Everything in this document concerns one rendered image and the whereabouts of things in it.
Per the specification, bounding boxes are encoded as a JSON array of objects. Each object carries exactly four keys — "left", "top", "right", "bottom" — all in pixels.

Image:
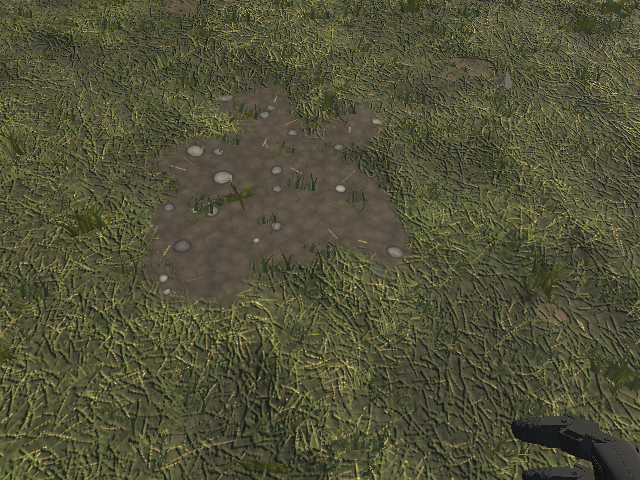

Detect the right robot hand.
[{"left": 511, "top": 412, "right": 640, "bottom": 480}]

